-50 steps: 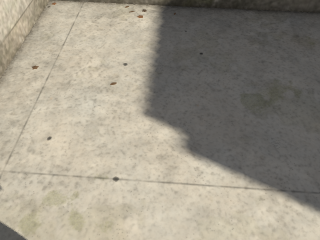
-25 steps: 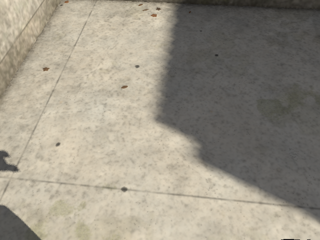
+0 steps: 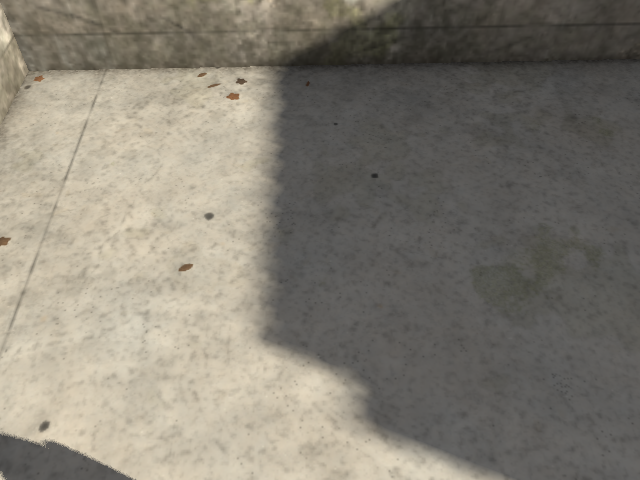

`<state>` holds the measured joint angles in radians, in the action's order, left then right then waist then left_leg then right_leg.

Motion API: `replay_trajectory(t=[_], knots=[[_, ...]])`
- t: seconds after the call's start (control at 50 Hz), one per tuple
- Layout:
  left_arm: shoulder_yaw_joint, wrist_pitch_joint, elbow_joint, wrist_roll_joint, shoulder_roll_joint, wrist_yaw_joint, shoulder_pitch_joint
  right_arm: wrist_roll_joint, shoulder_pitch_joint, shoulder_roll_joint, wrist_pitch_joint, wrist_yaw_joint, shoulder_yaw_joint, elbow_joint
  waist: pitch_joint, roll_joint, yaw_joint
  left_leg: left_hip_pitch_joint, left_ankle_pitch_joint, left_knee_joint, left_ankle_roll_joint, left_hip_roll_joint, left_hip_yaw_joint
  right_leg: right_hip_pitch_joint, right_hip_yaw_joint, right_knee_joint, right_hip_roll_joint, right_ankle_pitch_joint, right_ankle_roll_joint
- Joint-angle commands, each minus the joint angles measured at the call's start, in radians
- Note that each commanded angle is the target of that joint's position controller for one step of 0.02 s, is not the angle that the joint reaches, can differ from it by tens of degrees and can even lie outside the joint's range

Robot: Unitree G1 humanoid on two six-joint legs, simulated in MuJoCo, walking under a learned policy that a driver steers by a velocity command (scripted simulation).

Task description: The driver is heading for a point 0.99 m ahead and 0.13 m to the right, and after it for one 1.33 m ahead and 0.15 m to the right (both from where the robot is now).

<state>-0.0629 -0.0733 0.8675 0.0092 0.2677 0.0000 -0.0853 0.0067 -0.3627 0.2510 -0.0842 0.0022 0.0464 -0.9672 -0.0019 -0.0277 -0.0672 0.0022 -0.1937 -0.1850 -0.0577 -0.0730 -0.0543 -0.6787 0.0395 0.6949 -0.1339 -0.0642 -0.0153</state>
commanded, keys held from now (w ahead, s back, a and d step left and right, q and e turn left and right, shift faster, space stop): w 0.80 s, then w+e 0.20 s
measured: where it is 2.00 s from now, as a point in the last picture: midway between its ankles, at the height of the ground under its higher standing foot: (363, 243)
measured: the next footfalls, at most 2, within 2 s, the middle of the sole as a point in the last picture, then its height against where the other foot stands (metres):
right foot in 0.16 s outside the picture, level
left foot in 0.72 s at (280, 449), level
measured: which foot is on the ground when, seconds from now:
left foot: down 0.00-0.18, up 0.20-0.70, down 0.72-1.00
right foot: up 0.00-0.14, down 0.16-0.74, up 0.76-1.00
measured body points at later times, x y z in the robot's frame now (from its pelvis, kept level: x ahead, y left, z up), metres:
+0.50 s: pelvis +0.28 -0.07 +0.00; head +0.29 -0.08 +0.45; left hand +0.28 +0.20 -0.13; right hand +0.44 -0.33 -0.11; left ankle +0.43 +0.11 -0.68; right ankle +0.24 -0.16 -0.75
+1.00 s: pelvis +0.56 +0.00 +0.00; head +0.58 +0.01 +0.45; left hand +0.69 +0.27 -0.13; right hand +0.58 -0.27 -0.13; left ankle +0.55 +0.08 -0.75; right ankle +0.66 -0.19 -0.67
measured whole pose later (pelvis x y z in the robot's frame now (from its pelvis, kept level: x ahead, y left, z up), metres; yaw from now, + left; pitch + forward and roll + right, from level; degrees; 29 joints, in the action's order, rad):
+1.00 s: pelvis +0.56 +0.00 +0.00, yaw -3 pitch +0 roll +1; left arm -0.08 -0.06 0.91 0.03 0.28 0.01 -0.18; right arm -0.02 -0.28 0.24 -0.10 -0.01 0.05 -0.99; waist -0.02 -0.05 -0.04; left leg 0.10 -0.17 -0.25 -0.07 -0.06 -0.12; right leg -0.68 0.09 0.98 -0.11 0.12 0.03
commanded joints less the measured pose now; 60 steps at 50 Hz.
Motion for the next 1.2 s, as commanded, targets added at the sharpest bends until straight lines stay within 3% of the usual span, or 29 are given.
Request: replay_trajectory(t=[0.02, 0.1, 0.14, 0.16, 0.18, 0.2, 0.22, 0.24, 0.26, 0.28, 0.32, 0.4, 0.52, 0.62, 0.68, 0.7, 0.72, 0.74, 0.76, 0.78, 0.8, 0.82, 0.84, 0.88, 0.92, 1.0, 1.06, 1.14, 1.2], knots=[[0.004, -0.016, -0.082, 0.007, 0.039, -0.017, 0.127, 0.009, -0.014, 0.168, -0.003, 0.01, 0.034, 0.031, -0.098, 0.061, -0.006, 0.08, 0.09, 0.09, -0.149, 0.285, 0.128, 0.03, -0.027, -0.102, 0.027, -0.041, -0.004], [0.002, -0.026, -0.114, 0.013, 0.069, -0.038, 0.154, 0.014, -0.036, 0.184, 0.018, 0.009, 0.045, 0.01, -0.09, 0.085, 0.007, -0.05, 0.174, 0.0, -0.127, 0.34, 0.141, 0.059, -0.028, -0.184, 0.048, 0.094, 0.042], [-0.018, -0.031, -0.088, 0.013, 0.114, -0.039, 0.035, 0.013, -0.002, 0.196, 0.029, 0.009, 0.048, 0.016, -0.018, 0.114, 0.083, -0.064, 0.452, -0.15, -0.099, 0.321, 0.115, 0.24, -0.072, -0.217, 0.098, 0.155, 0.08], [-0.046, -0.032, -0.034, 0.012, 0.164, -0.032, -0.138, 0.007, -0.001, 0.17, 0.034, 0.009, 0.038, 0.021, 0.092, 0.1, 0.157, -0.005, 0.555, -0.356, -0.071, 0.264, 0.07, 0.474, -0.086, -0.218, 0.118, 0.153, 0.113], [-0.068, -0.03, 0.006, -0.001, 0.249, -0.022, -0.334, -0.015, -0.018, 0.124, 0.033, 0.011, 0.015, 0.05, 0.264, -0.027, 0.211, 0.209, 0.307, -0.696, -0.031, 0.199, 0.017, 0.799, 0.139, -0.185, -0.077, 0.144, 0.183], [-0.078, -0.025, 0.034, -0.003, 0.299, -0.031, -0.381, -0.007, -0.13, -0.005, 0.01, -0.001, -0.019, 0.052, 0.369, -0.298, 0.14, 0.597, -0.338, -0.999, 0.027, 0.006, 0.059, 1.084, 0.627, -0.336, -0.262, 0.401, 0.331], [-0.047, -0.03, 0.019, 0.001, 0.19, -0.033, -0.352, 0.021, -0.052, 0.115, -0.014, -0.002, 0.007, 0.045, 0.311, -0.171, 0.178, 0.707, -0.375, -1.113, 0.007, 0.052, 0.191, 1.042, 0.657, -0.408, -0.239, 0.499, 0.295], [-0.033, -0.035, 0.001, -0.001, 0.15, -0.03, -0.263, 0.044, 0.041, 0.161, -0.029, -0.005, 0.02, 0.075, 0.178, -0.129, 0.163, 0.763, -0.28, -1.121, -0.013, 0.103, 0.172, 0.919, 0.506, -0.42, -0.211, 0.44, 0.252], [-0.024, -0.036, -0.016, -0.006, 0.13, -0.029, -0.183, 0.039, 0.083, 0.156, -0.034, 0.001, 0.019, 0.08, 0.112, -0.047, 0.131, 0.725, -0.184, -1.079, -0.013, 0.159, 0.142, 0.786, 0.394, -0.442, -0.176, 0.322, 0.236], [-0.018, -0.037, -0.023, -0.012, 0.105, -0.03, -0.138, 0.022, 0.104, 0.147, -0.03, 0.005, 0.024, 0.081, 0.059, -0.027, 0.106, 0.689, -0.123, -1.018, -0.006, 0.19, 0.135, 0.678, 0.314, -0.472, -0.143, 0.236, 0.231], [-0.01, -0.042, -0.016, -0.021, 0.078, -0.032, -0.121, 0.015, 0.075, 0.113, -0.007, 0.004, 0.025, 0.071, 0.043, -0.05, 0.063, 0.597, -0.067, -0.956, 0.004, 0.221, 0.137, 0.581, 0.225, -0.525, -0.101, 0.157, 0.226], [-0.02, -0.044, 0.017, -0.013, 0.122, -0.017, -0.176, 0.002, 0.156, 0.091, 0.016, 0.007, 0.023, 0.098, -0.019, -0.018, 0.063, 0.679, 0.044, -0.795, 0.045, 0.234, 0.12, 0.553, 0.132, -0.583, -0.096, 0.04, 0.249], [-0.019, -0.029, 0.057, -0.001, 0.136, 0.003, -0.26, 0.004, 0.357, 0.061, 0.003, -0.011, 0.01, 0.149, -0.066, -0.027, 0.121, 0.641, 0.309, -0.454, 0.056, 0.183, 0.061, 0.569, 0.011, -0.606, -0.045, 0.045, 0.207], [-0.028, -0.005, 0.101, 0.008, 0.149, 0.01, -0.322, 0.013, 0.462, 0.075, -0.009, -0.038, 0.006, 0.193, -0.094, -0.029, 0.134, 0.67, 0.243, -0.339, 0.021, 0.163, 0.071, 0.737, 0.017, -0.539, -0.117, -0.005, 0.198], [-0.037, 0.01, 0.098, 0.009, 0.172, 0.015, -0.287, 0.013, 0.382, 0.12, -0.016, -0.046, 0.023, 0.18, -0.034, -0.059, 0.071, 0.523, 0.132, -0.315, -0.019, 0.117, 0.036, 0.791, 0.011, -0.419, -0.132, -0.262, 0.17], [-0.036, 0.017, 0.093, 0.008, 0.168, 0.015, -0.267, 0.011, 0.264, 0.149, -0.015, -0.043, 0.042, 0.144, 0.037, -0.06, 0.006, 0.359, 0.132, -0.297, -0.042, 0.082, 0.004, 0.771, -0.02, -0.28, -0.097, -0.408, 0.151], [-0.023, 0.021, 0.083, -0.001, 0.139, 0.017, -0.269, 0.007, 0.086, 0.2, -0.013, -0.034, 0.067, 0.089, 0.154, -0.032, -0.063, 0.089, 0.149, -0.325, -0.076, 0.109, 0.035, 0.651, -0.056, -0.06, -0.041, -0.364, 0.12], [0.007, 0.008, 0.059, -0.015, 0.048, 0.008, -0.366, -0.014, -0.059, 0.299, -0.009, -0.026, 0.09, 0.062, 0.317, 0.164, -0.048, -0.316, 0.08, -0.326, -0.211, 0.364, 0.417, 0.281, -0.097, 0.328, 0.084, 0.016, 0.056], [0.022, -0.017, 0.074, -0.004, 0.01, 0.002, -0.385, 0.002, -0.079, 0.261, -0.003, -0.029, 0.078, 0.05, 0.403, 0.303, -0.041, -0.433, -0.086, -0.142, -0.3, 0.475, 0.786, 0.055, 0.005, 0.557, 0.204, 0.631, 0.03], [-0.005, -0.039, 0.054, 0.026, 0.115, -0.004, -0.298, 0.011, -0.009, 0.199, -0.007, -0.03, 0.055, 0.059, 0.271, 0.221, -0.048, -0.336, -0.175, -0.107, -0.248, 0.438, 0.703, -0.055, 0.08, 0.647, 0.137, 0.62, 0.054], [-0.009, -0.05, 0.029, 0.042, 0.135, -0.004, -0.215, 0.006, 0.073, 0.161, -0.009, -0.027, 0.045, 0.081, 0.158, 0.167, -0.027, -0.193, -0.147, -0.089, -0.208, 0.404, 0.559, -0.079, 0.053, 0.629, 0.082, 0.532, 0.072], [-0.012, -0.048, 0.027, 0.036, 0.128, 0.002, -0.182, -0.005, 0.146, 0.129, -0.014, -0.028, 0.035, 0.091, 0.076, 0.095, 0.006, -0.039, -0.068, -0.052, -0.184, 0.371, 0.44, -0.04, 0.033, 0.565, 0.033, 0.443, 0.072], [-0.02, -0.035, 0.033, 0.025, 0.123, 0.009, -0.185, -0.014, 0.187, 0.094, -0.021, -0.029, 0.025, 0.095, 0.04, 0.098, 0.039, 0.062, -0.004, -0.02, -0.159, 0.336, 0.357, 0.021, 0.041, 0.5, -0.001, 0.386, 0.071], [-0.017, -0.003, 0.049, 0.022, 0.073, 0.011, -0.23, -0.022, 0.197, 0.086, -0.03, -0.031, 0.024, 0.08, 0.021, 0.119, 0.073, 0.163, 0.053, 0.036, -0.151, 0.314, 0.263, 0.106, 0.052, 0.455, -0.019, 0.34, 0.065], [-0.018, 0.015, 0.038, 0.023, 0.06, 0.013, -0.209, -0.024, 0.173, 0.113, -0.038, -0.023, 0.031, 0.06, -0.011, 0.102, 0.08, 0.189, 0.113, 0.073, -0.156, 0.313, 0.186, 0.068, 0.066, 0.408, -0.017, 0.279, 0.053], [-0.025, 0.012, 0.002, 0.012, 0.061, 0.006, -0.12, -0.026, 0.145, 0.134, -0.038, 0.0, 0.034, 0.043, -0.039, 0.077, 0.063, 0.139, 0.22, 0.091, -0.129, 0.293, 0.055, -0.014, 0.083, 0.204, 0.01, 0.054, 0.037], [-0.013, 0.006, -0.033, 0.008, 0.038, -0.012, -0.021, -0.02, 0.126, 0.144, -0.034, 0.012, 0.032, 0.037, -0.062, 0.069, 0.029, 0.125, 0.241, 0.107, -0.102, 0.275, -0.035, 0.026, 0.007, 0.043, 0.025, -0.064, 0.038], [0.001, 0.007, -0.098, 0.009, 0.02, -0.036, 0.094, -0.009, 0.04, 0.158, -0.008, 0.017, 0.037, 0.003, -0.099, 0.048, -0.015, -0.054, 0.336, 0.055, -0.097, 0.325, -0.08, -0.049, -0.037, -0.063, 0.037, -0.018, 0.058], [-0.003, 0.009, -0.145, 0.013, 0.035, -0.06, 0.116, -0.001, 0.043, 0.182, 0.022, 0.023, 0.046, 0.007, -0.087, 0.07, 0.007, -0.154, 0.594, -0.056, -0.08, 0.359, -0.113, -0.032, -0.095, -0.094, 0.074, 0.124, 0.092]])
